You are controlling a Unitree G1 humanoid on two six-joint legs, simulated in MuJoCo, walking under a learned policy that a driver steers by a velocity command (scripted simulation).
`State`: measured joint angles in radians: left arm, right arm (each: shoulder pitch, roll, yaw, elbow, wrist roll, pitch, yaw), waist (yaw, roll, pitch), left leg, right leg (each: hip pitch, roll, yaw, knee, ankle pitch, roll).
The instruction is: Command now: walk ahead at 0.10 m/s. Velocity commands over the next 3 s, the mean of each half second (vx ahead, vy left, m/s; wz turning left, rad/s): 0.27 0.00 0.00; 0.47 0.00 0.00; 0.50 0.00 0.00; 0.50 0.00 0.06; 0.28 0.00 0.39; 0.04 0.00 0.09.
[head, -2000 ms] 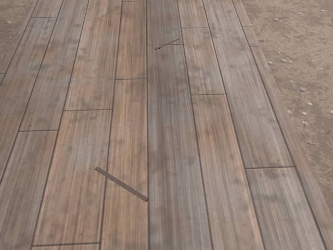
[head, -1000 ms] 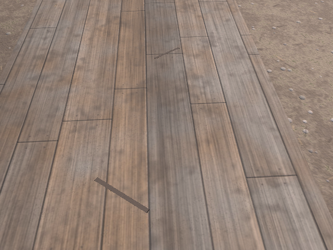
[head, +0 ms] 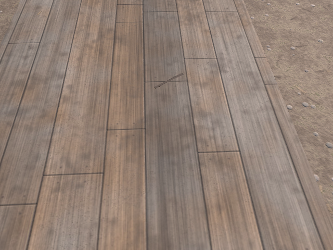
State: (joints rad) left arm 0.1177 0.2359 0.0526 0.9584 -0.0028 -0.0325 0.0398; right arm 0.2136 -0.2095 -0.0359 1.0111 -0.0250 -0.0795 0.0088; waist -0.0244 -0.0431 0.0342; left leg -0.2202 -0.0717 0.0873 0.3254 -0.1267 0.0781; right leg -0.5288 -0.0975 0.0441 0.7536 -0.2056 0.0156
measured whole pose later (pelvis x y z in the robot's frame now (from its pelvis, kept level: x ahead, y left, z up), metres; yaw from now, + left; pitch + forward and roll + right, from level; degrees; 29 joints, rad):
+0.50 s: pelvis +0.15 -0.01 +0.00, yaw +1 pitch +3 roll -1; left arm 0.15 0.24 0.08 0.99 -0.03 -0.10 -0.01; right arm 0.41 -0.23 -0.06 1.05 0.01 -0.09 0.00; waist -0.04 0.00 -0.02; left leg -0.08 -0.01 0.04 0.34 -0.31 0.04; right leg -0.58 -0.06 -0.03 1.01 -0.31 -0.05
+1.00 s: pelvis +0.40 -0.08 +0.00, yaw +0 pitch +0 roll -1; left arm 0.29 0.23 0.06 1.02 0.01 -0.10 -0.02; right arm 0.15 -0.26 -0.08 0.93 0.01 -0.08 -0.02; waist 0.04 0.04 0.01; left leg -0.65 0.14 -0.04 1.01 -0.17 0.03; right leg -0.16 0.07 -0.07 0.29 -0.14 -0.08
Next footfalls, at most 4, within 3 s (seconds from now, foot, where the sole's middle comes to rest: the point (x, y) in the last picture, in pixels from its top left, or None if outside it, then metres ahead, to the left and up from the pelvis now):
0.10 right None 0.13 -0.15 -0.78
0.74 right None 0.45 -0.16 -0.78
1.32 left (146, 187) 0.75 0.09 -0.78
1.86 right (196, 132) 1.06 -0.16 -0.78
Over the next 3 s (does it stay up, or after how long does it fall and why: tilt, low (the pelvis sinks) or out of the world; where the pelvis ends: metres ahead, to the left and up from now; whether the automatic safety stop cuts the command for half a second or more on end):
stays up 1.24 -0.04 -0.01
